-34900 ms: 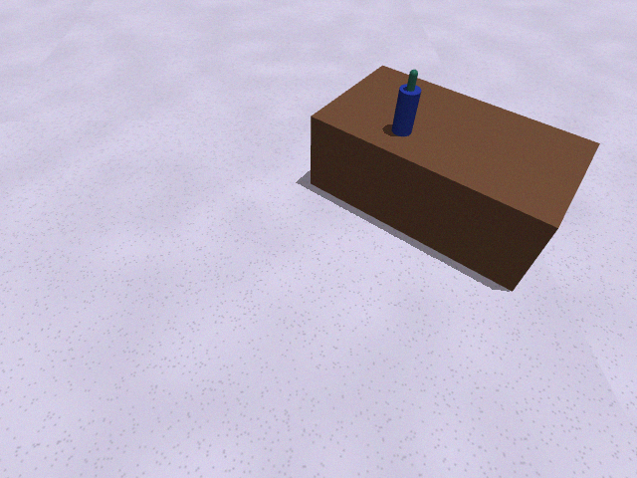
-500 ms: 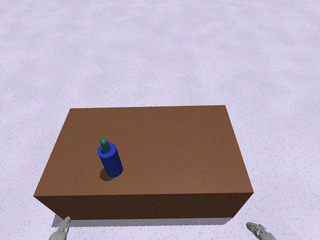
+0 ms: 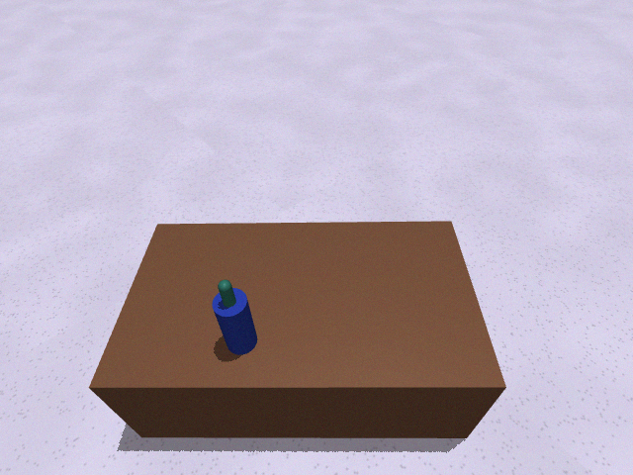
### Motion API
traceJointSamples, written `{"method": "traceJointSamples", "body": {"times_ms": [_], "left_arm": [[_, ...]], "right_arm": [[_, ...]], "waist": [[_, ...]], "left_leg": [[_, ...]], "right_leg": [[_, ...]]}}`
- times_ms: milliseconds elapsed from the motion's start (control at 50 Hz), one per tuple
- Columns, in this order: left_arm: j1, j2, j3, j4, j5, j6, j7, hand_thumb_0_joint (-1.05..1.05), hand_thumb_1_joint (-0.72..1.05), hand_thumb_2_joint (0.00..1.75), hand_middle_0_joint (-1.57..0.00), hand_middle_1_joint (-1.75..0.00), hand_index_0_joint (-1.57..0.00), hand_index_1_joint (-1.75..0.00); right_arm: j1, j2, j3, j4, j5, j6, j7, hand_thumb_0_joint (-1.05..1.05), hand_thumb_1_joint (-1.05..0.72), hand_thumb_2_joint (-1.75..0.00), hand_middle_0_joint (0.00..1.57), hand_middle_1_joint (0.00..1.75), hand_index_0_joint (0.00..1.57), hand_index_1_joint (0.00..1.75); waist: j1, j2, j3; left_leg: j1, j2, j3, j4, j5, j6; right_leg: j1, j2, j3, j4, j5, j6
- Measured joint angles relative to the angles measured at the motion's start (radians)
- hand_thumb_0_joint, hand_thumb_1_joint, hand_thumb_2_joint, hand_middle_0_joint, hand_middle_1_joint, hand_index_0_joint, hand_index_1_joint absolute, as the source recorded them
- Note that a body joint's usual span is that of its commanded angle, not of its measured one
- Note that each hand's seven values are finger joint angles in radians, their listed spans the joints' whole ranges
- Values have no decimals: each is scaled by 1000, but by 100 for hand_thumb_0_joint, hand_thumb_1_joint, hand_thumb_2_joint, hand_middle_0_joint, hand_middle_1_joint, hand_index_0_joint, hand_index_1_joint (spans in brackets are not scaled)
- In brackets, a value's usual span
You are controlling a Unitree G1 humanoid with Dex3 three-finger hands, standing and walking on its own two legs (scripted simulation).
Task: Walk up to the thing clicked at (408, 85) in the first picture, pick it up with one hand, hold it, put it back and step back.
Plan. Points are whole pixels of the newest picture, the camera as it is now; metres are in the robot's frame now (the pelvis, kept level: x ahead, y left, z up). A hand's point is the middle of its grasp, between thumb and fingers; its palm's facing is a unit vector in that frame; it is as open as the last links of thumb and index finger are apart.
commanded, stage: home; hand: left
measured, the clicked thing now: (233, 314) +0.54 +0.20 -0.30
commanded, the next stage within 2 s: stand in 0.82 s
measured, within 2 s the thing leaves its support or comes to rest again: neither
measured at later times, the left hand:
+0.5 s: hand out of the picture +0.04 +0.26 -0.15, palm faces -0.03 -0.92 -0.38, open 17.5 cm
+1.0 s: hand out of the picture +0.08 +0.24 -0.15, palm faces -0.04 -0.93 -0.37, open 17.5 cm
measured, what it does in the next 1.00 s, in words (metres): stands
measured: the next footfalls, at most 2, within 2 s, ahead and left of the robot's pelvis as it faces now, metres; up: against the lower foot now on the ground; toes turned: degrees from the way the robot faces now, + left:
none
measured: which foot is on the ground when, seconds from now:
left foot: down 0.00-1.00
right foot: down 0.00-1.00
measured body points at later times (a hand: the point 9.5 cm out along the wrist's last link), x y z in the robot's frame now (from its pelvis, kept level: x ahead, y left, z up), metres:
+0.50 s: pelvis +0.00 +0.00 +0.00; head -0.02 -0.01 +0.45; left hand +0.04 +0.30 -0.13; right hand +0.05 -0.29 -0.14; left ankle +0.03 +0.11 -0.74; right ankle +0.01 -0.12 -0.74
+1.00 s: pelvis +0.02 -0.01 +0.00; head +0.02 -0.02 +0.45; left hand +0.08 +0.29 -0.13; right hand +0.07 -0.31 -0.14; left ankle +0.03 +0.11 -0.74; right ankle +0.01 -0.12 -0.74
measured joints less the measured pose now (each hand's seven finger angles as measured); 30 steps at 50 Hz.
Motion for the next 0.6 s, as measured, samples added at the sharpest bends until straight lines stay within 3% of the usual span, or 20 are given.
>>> {"method": "traceJointSamples", "body": {"times_ms": [280,600], "left_arm": [[15,10,1,92,-3,-2,-9,0,-56,8,-12,-11,-13,-11],[-31,9,-3,105,-9,-8,-13,0,-58,4,-6,-6,-7,-6]], "right_arm": [[7,-17,1,61,6,-8,1,0,-90,-90,20,30,20,30],[-29,-20,9,74,14,-18,2,0,-90,-90,20,30,20,30]], "waist": [[5,-1,9],[-2,-1,6]], "left_leg": [[-8,-5,5,-28,26,8],[4,-4,3,-43,29,4]], "right_leg": [[-11,-5,5,-25,26,7],[-3,-4,4,-31,23,3]]}}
